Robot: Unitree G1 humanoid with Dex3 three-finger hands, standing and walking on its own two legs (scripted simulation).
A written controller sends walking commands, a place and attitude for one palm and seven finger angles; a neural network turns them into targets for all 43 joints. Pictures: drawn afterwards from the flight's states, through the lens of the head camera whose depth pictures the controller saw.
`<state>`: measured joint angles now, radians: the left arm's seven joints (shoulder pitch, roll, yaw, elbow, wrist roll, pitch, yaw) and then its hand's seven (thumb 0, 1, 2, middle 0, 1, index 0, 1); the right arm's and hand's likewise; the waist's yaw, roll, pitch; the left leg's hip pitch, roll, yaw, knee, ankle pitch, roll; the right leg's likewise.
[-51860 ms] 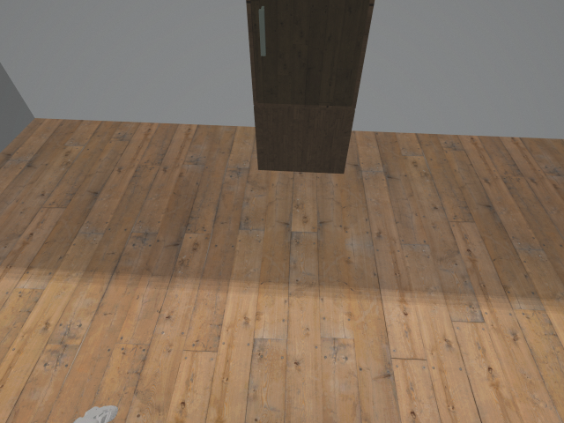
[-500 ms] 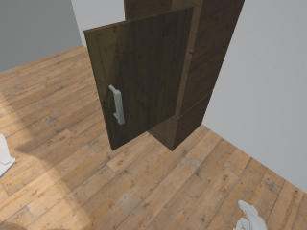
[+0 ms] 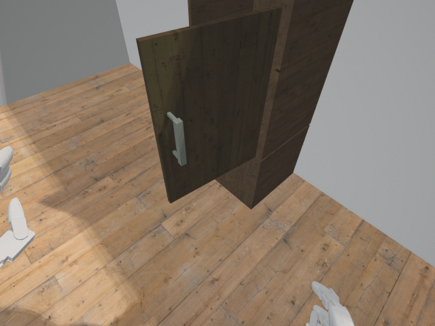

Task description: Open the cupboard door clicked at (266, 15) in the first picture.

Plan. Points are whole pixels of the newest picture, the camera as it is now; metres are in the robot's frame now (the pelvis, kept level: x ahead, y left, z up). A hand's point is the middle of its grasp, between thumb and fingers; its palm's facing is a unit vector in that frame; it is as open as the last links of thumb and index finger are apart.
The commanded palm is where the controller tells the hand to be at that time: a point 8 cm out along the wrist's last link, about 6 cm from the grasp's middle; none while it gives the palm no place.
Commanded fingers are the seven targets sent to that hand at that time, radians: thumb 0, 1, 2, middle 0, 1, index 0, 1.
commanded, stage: stop stepping back and stand still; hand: left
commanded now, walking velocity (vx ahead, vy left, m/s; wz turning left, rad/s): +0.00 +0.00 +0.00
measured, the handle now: (176, 139) +0.60 +0.14 -0.03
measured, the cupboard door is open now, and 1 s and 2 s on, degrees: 83 83 83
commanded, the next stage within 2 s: let the arm hang, fingers relaxed in 0.14 s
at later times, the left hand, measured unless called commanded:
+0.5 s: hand out of the picture +0.08 +0.20 -0.16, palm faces -0.05 -0.98 -0.21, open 7.4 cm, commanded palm none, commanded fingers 0.00 0.90 0.90 -0.20 -0.30 -0.20 -0.30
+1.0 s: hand out of the picture -0.04 +0.21 -0.16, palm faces +0.04 -0.96 -0.26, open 7.4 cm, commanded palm none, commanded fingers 0.00 0.90 0.90 -0.20 -0.30 -0.20 -0.30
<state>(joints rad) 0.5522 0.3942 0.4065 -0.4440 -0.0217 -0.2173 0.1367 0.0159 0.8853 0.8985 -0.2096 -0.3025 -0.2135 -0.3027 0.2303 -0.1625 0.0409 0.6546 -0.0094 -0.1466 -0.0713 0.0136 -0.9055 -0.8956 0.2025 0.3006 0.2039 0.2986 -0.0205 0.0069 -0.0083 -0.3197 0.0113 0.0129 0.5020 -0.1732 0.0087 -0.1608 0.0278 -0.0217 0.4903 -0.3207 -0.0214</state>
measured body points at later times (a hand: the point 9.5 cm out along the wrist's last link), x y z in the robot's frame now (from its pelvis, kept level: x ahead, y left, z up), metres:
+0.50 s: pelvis -0.01 +0.01 +0.00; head +0.01 +0.02 +0.45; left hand +0.09 +0.25 -0.14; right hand +0.10 -0.25 -0.13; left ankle +0.06 +0.11 -0.74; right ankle -0.04 -0.10 -0.74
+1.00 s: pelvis +0.00 +0.01 +0.01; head +0.01 +0.00 +0.45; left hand -0.04 +0.26 -0.14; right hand +0.02 -0.22 -0.16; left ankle +0.06 +0.11 -0.74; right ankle -0.04 -0.10 -0.74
